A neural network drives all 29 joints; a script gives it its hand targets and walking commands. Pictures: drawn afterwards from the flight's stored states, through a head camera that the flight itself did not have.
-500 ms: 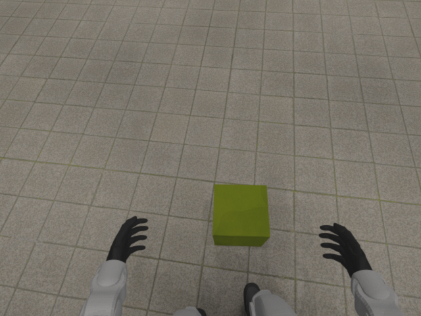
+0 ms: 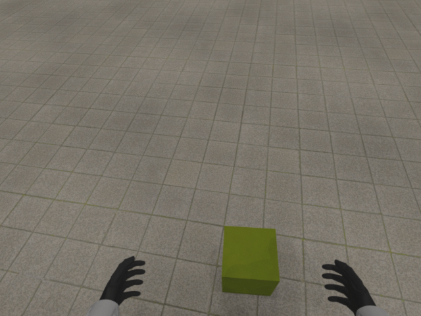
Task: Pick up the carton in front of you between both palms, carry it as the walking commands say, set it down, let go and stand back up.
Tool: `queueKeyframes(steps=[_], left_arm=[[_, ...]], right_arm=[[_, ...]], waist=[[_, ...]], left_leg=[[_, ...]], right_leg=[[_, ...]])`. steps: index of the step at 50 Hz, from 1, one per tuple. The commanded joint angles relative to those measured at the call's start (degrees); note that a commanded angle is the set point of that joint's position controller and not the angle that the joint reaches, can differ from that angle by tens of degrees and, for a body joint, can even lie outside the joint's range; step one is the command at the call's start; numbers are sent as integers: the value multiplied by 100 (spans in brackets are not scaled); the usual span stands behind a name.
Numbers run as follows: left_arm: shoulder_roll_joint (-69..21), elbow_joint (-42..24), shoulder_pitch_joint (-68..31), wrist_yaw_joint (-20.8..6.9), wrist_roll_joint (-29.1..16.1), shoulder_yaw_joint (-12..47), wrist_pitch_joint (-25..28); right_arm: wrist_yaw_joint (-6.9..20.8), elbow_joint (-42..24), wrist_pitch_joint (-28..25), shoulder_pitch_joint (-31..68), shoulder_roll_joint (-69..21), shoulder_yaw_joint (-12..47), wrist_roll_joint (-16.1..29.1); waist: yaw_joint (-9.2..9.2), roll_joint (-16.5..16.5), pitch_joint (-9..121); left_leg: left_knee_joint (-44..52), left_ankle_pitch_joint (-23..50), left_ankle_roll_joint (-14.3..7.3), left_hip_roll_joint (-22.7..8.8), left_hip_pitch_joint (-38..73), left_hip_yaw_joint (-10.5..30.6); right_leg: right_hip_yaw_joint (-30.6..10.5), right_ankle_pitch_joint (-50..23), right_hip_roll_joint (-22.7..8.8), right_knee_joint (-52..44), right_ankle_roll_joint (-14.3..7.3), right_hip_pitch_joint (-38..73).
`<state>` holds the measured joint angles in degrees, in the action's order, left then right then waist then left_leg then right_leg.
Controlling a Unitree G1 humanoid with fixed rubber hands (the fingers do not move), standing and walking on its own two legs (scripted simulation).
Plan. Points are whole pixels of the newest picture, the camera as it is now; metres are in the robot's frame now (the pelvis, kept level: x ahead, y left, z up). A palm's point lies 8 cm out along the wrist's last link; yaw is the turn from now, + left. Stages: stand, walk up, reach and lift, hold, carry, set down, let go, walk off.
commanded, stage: let go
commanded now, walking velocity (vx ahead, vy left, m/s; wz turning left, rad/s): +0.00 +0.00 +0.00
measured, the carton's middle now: (247, 261) +0.42 -0.09 -0.65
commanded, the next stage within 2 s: stand in 0.10 s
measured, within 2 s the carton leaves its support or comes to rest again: neither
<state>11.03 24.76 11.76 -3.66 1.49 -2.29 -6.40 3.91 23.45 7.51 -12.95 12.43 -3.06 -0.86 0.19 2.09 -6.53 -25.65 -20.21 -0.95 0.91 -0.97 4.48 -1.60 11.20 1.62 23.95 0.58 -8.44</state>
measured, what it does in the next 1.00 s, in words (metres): stands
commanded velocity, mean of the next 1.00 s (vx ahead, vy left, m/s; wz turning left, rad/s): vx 0.00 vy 0.00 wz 0.00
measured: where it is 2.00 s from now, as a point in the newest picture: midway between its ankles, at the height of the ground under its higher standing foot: outside the picture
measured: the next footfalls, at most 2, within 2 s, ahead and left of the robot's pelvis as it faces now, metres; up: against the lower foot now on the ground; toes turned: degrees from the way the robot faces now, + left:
none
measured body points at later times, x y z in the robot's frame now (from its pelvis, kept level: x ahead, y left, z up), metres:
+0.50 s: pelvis +0.02 -0.01 -0.01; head +0.04 -0.03 +0.44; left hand +0.15 +0.29 -0.09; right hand +0.17 -0.30 -0.11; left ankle -0.06 +0.11 -0.74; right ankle +0.02 -0.13 -0.74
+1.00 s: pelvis +0.01 -0.02 +0.00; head +0.01 -0.03 +0.45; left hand +0.12 +0.29 -0.11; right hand +0.14 -0.31 -0.11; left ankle -0.06 +0.11 -0.74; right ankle +0.02 -0.13 -0.74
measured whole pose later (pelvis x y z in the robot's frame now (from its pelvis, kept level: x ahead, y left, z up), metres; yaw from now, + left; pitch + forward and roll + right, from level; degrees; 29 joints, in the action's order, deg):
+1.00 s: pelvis +0.01 -0.02 +0.00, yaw +1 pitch -1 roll +0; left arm 19.2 51.6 7.8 0.8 1.6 -2.5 0.0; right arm -1.5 44.7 0.1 -12.3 21.1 -1.2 -2.0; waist 0.5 1.7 -0.8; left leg -26.0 -20.5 0.3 1.1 -4.4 5.9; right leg -0.2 14.1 1.2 28.4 -0.8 -13.3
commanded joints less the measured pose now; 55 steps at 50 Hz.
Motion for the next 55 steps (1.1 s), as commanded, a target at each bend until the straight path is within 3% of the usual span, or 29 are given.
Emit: queueKeyframes(steps=[1, 2, 3, 5, 6, 8, 10, 16, 21, 34, 55], left_arm=[[504, -509, -112, 9, 29, -182, 67], [484, -204, 202, 117, -57, -167, 229], [478, -295, 128, 172, -48, -144, 264], [495, -353, 13, 208, -80, -97, 279], [1342, 465, -116, 391, 120, -383, 346], [1313, 670, -180, 457, 181, -315, 431], [1238, 792, -348, 446, 175, -288, 507], [1380, 1224, -335, 397, 96, -264, 656], [1531, 1494, -338, 444, 74, -270, 664], [1650, 1981, -476, 487, 45, -230, 699], [1792, 2554, -630, 452, -3, -208, 715]], right_arm=[[-18, -540, -82, 64, 539, -182, 7], [-176, -748, 210, 234, 784, -281, -121], [-238, -663, 294, 81, 728, -209, -86], [-287, -680, 350, 46, 661, -138, -55], [-473, -11, -8, 272, 1271, -265, -54], [-509, 122, -321, 229, 1158, -228, -142], [-473, 266, -480, 268, 1159, -209, -179], [-458, 639, -638, 195, 1376, -176, -134], [-507, 878, -670, 101, 1478, -133, -125], [-568, 1372, -761, 111, 1604, -62, -119], [-561, 1999, -838, 198, 1748, -3, -98]], waist=[[-1, -40, 532], [-77, -134, 821], [-32, -21, 818], [-62, 3, 817], [74, 129, 769], [-17, 76, 664], [-13, 19, 560], [-9, -173, 1010], [-11, -256, 1174], [17, -152, 1055], [39, -165, 706]], left_leg=[[644, 1782, 193, 13, -1752, -238], [400, 2229, 210, 13, -1493, -265], [323, 2375, 233, 23, -1479, -247], [287, 2318, 230, 37, -1500, -222], [64, 1234, 302, -203, -1724, -153], [142, 318, 216, -226, -1492, 68], [228, -60, 129, -275, -1537, 229], [-86, 1559, 118, -348, -1166, 231], [-174, 2140, 134, -381, -986, 224], [37, 2146, 111, -433, -985, 298], [513, 1336, 27, -486, -1029, 448]], right_leg=[[96, -1789, 157, 200, 16, 1887], [163, -1637, 325, 328, 34, 1629], [145, -1610, 293, 354, 22, 1525], [110, -1626, 273, 402, 30, 1350], [-13, -936, -373, 420, -16, 374], [-194, 87, -398, 284, -81, -263], [-239, 540, -361, 222, -78, -504], [-287, -1179, -477, 508, -184, -168], [-355, -1756, -571, 527, -257, 63], [-374, -1731, -616, 440, -299, 223], [-486, -1000, -655, 7, -273, 265]])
